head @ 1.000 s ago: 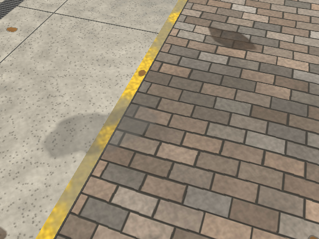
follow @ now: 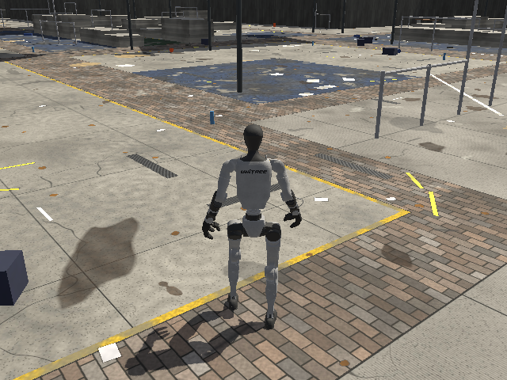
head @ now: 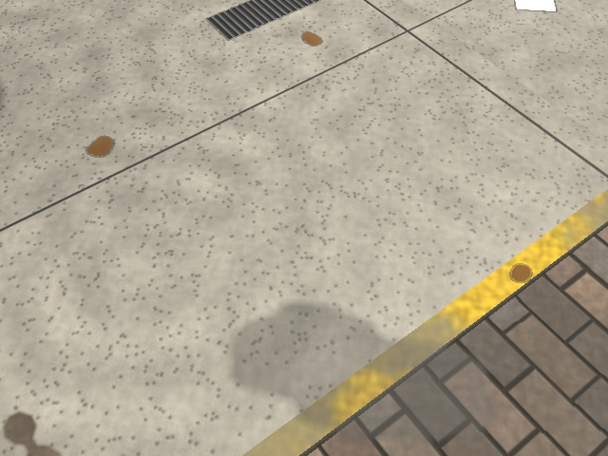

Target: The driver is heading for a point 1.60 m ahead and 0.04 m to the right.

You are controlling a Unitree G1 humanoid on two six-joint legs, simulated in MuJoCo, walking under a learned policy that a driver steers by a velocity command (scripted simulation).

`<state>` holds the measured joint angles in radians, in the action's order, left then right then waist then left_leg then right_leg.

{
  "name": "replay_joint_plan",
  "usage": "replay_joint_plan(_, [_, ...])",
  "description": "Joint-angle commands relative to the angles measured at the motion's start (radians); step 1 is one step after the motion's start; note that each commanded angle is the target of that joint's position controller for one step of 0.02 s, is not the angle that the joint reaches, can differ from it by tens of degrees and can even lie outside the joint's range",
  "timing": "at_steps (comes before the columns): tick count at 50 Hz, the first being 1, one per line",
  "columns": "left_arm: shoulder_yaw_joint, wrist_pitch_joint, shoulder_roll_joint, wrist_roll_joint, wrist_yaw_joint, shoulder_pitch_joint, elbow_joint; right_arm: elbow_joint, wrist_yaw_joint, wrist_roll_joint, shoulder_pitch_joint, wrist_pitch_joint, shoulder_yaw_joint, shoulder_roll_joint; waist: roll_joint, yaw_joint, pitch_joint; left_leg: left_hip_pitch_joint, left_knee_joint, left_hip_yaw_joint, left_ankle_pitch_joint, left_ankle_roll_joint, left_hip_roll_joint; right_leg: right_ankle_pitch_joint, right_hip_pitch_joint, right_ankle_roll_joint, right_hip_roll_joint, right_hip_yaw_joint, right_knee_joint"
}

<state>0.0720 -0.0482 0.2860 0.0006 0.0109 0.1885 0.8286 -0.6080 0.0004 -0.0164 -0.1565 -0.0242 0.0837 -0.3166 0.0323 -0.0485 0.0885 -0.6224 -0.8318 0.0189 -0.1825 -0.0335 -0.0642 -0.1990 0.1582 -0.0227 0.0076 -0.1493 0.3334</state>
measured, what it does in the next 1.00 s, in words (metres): walks ahead: left foot, then right foot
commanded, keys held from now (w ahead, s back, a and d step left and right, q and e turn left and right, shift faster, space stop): q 0.16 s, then no key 0.84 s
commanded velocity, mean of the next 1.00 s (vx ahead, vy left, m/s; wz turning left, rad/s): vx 0.04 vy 0.00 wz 0.23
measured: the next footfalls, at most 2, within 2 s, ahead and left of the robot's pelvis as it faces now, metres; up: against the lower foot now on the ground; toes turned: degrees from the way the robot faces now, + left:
left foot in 0.14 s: +0.17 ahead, +0.14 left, +0.00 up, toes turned +7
right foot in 0.50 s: +0.17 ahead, -0.11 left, +0.00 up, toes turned +11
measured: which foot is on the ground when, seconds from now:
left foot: up 0.00-0.12, down 0.14-1.00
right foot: down 0.00-0.14, up 0.16-0.48, down 0.50-1.00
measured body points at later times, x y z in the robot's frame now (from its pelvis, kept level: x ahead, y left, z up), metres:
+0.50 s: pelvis +0.09 +0.01 -0.02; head +0.11 +0.02 +0.43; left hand +0.17 +0.31 -0.13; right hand +0.31 -0.21 -0.10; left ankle +0.13 +0.13 -0.74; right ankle +0.13 -0.12 -0.75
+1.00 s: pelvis +0.13 -0.01 -0.01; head +0.14 +0.00 +0.44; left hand +0.18 +0.27 -0.14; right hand +0.29 -0.24 -0.13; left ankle +0.13 +0.13 -0.74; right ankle +0.13 -0.12 -0.74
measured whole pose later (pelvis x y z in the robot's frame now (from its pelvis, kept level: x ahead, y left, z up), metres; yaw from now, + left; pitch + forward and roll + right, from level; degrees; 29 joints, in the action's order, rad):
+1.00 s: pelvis +0.13 -0.01 -0.01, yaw +12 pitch -1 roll +0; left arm 0.01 -0.02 0.25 -0.01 0.00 0.18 0.90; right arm -0.86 0.04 0.01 -0.19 -0.02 0.06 -0.24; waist 0.00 0.00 0.03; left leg -0.25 -0.49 0.08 -0.23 -0.02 0.01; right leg -0.31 0.17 -0.01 0.00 -0.02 0.50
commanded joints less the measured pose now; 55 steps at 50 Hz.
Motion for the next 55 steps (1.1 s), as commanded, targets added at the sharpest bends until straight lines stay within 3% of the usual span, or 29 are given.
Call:
replay_joint_plan(1, [0.039, -0.001, 0.176, 0.015, 0.005, -0.075, -0.069, 0.075, -0.022, 0.002, -0.005, 0.004, 0.013, -0.047, -0.133, 0.024, -0.145, 0.144, 0.114, -0.026, 0.081, 0.021, 0.002, 0.513, -0.056, -0.154, 0.255, 0.058, -0.047])
replay_joint_plan(4, [0.049, 0.011, 0.204, 0.036, 0.001, -0.066, -0.063, 0.102, -0.036, 0.003, 0.015, -0.005, 0.029, -0.075, -0.137, 0.031, -0.132, 0.174, 0.213, -0.051, 0.003, 0.060, 0.023, 0.506, -0.103, -0.130, 0.283, 0.056, 0.044])
replay_joint_plan(6, [0.046, 0.016, 0.187, 0.045, 0.001, -0.066, -0.061, 0.080, -0.031, 0.008, -0.081, -0.003, 0.051, -0.109, -0.098, 0.088, -0.172, 0.349, 0.369, -0.080, 0.105, 0.110, 0.081, 0.540, -0.068, -0.073, 0.230, 0.003, 0.245])
replay_joint_plan(7, [0.038, 0.014, 0.160, 0.021, -0.003, -0.011, -0.059, 0.071, -0.010, 0.011, -0.162, -0.001, 0.080, -0.196, 0.040, 0.111, -0.234, 0.561, 0.407, 0.067, 0.484, 0.172, -0.004, 0.351, 0.078, 0.001, 0.157, -0.034, 0.463])
replay_joint_plan(8, [0.006, 0.010, 0.079, -0.042, -0.011, 0.013, -0.100, 0.095, 0.012, 0.024, -0.162, -0.002, 0.089, -0.296, 0.306, 0.055, -0.290, 0.791, 0.344, 0.438, 0.929, 0.361, -0.265, -0.463, 0.423, 0.086, 0.003, -0.030, 0.809])
replay_joint_plan(9, [0.007, 0.009, 0.120, -0.022, -0.020, 0.008, -0.094, 0.114, 0.001, 0.035, -0.159, 0.014, 0.065, -0.230, 0.198, 0.103, -0.454, 0.792, 0.403, 0.563, 0.738, 0.465, -0.342, -0.521, 0.468, 0.086, -0.016, 0.191, 0.953])
replay_joint_plan(10, [0.018, 0.017, 0.162, 0.013, -0.020, -0.052, -0.096, 0.115, -0.007, 0.029, -0.110, 0.025, 0.049, -0.180, 0.098, 0.108, -0.374, 0.723, 0.418, 0.453, 0.655, 0.416, -0.291, -0.451, 0.496, 0.077, 0.022, 0.212, 0.974])
replay_joint_plan(11, [0.017, 0.025, 0.152, 0.015, -0.013, -0.063, -0.095, 0.102, -0.005, 0.013, -0.064, 0.030, 0.039, -0.145, 0.053, 0.082, -0.303, 0.649, 0.422, 0.362, 0.544, 0.346, -0.230, -0.379, 0.505, 0.071, 0.050, 0.209, 0.916])
replay_joint_plan(12, [0.016, 0.035, 0.147, 0.004, -0.003, -0.073, -0.085, 0.101, -0.001, 0.007, -0.029, 0.026, 0.028, -0.122, 0.025, 0.069, -0.262, 0.576, 0.439, 0.322, 0.460, 0.305, -0.194, -0.332, 0.482, 0.075, 0.068, 0.211, 0.849])
replay_joint_plan(15, [0.011, 0.055, 0.124, 0.002, 0.004, -0.027, -0.071, 0.098, 0.010, 0.031, 0.034, 0.018, 0.025, -0.130, 0.079, 0.020, -0.236, 0.399, 0.477, 0.237, 0.432, 0.288, -0.135, -0.250, 0.314, 0.097, 0.041, 0.173, 0.709])
replay_joint_plan(18, [-0.005, 0.061, 0.090, 0.000, 0.007, -0.028, -0.067, 0.079, 0.016, 0.030, 0.039, 0.018, 0.024, -0.125, 0.094, 0.037, -0.242, 0.369, 0.480, 0.217, 0.338, 0.282, -0.122, -0.202, 0.229, 0.100, 0.038, 0.169, 0.541])
replay_joint_plan(21, [-0.006, 0.065, 0.097, 0.001, 0.002, -0.046, -0.073, 0.052, 0.014, 0.033, 0.033, 0.014, 0.014, -0.111, 0.113, 0.057, -0.226, 0.345, 0.485, 0.248, 0.159, 0.272, -0.128, -0.156, 0.169, 0.088, 0.033, 0.166, 0.426])
replay_joint_plan(24, [-0.010, 0.058, 0.073, -0.012, -0.012, -0.007, -0.058, 0.024, 0.007, 0.025, 0.045, 0.012, -0.009, -0.064, 0.090, 0.018, -0.186, 0.270, 0.457, 0.237, -0.056, 0.198, -0.079, 0.008, 0.017, 0.044, 0.012, 0.131, 0.160])
replay_joint_plan(25, [-0.012, 0.054, 0.089, -0.030, -0.015, 0.001, -0.060, 0.002, 0.005, 0.032, 0.000, 0.017, -0.020, -0.031, 0.046, 0.027, -0.175, 0.234, 0.425, 0.213, -0.131, 0.139, -0.034, 0.078, -0.037, 0.017, 0.066, 0.193, 0.095])
replay_joint_plan(26, [-0.003, 0.051, 0.160, -0.041, -0.011, -0.010, -0.077, -0.009, 0.003, 0.046, -0.052, 0.021, -0.024, -0.017, -0.105, 0.079, -0.156, 0.207, 0.312, 0.130, -0.231, 0.078, 0.057, 0.158, -0.023, -0.038, 0.203, 0.331, 0.051])
replay_joint_plan(27, [-0.009, 0.047, 0.145, -0.043, -0.014, -0.069, -0.066, 0.001, 0.008, 0.041, -0.045, 0.021, -0.020, -0.016, -0.250, 0.112, -0.127, 0.321, 0.313, 0.056, -0.198, 0.041, 0.085, -0.041, 0.177, -0.119, 0.258, 0.406, -0.023])
replay_joint_plan(28, [-0.026, 0.038, 0.087, -0.040, -0.017, -0.142, -0.094, -0.012, 0.013, 0.047, -0.012, 0.019, -0.015, -0.046, -0.213, 0.107, -0.086, 0.399, 0.331, 0.069, -0.103, 0.030, 0.063, -0.177, 0.237, -0.090, 0.199, 0.367, -0.044])
replay_joint_plan(29, [-0.028, 0.029, 0.078, -0.038, -0.017, -0.126, -0.082, -0.014, 0.016, 0.047, 0.024, 0.015, -0.011, -0.046, -0.200, 0.087, -0.085, 0.425, 0.339, 0.072, -0.044, 0.034, 0.066, -0.230, 0.236, -0.045, 0.154, 0.322, -0.032])
replay_joint_plan(32, [-0.030, 0.010, 0.095, -0.023, -0.013, -0.062, -0.056, -0.041, 0.021, 0.041, 0.008, 0.004, -0.008, -0.047, -0.142, 0.067, -0.069, 0.436, 0.363, 0.102, -0.002, 0.055, 0.046, -0.212, 0.214, -0.004, 0.107, 0.263, -0.010])
replay_joint_plan(39, [-0.038, 0.014, 0.079, -0.014, 0.000, -0.011, -0.029, -0.108, 0.024, 0.032, -0.011, 0.021, -0.007, -0.024, -0.030, 0.038, -0.107, 0.429, 0.375, 0.108, 0.120, 0.045, 0.038, -0.045, 0.109, -0.013, 0.075, 0.218, 0.059])
replay_joint_plan(55, [-0.043, 0.021, 0.075, -0.007, -0.005, 0.004, 0.072, -0.273, 0.047, 0.022, -0.019, 0.011, -0.002, -0.040, -0.034, 0.042, -0.098, 0.494, 0.387, 0.104, 0.214, 0.041, 0.029, 0.074, 0.068, -0.007, 0.046, 0.187, 0.043])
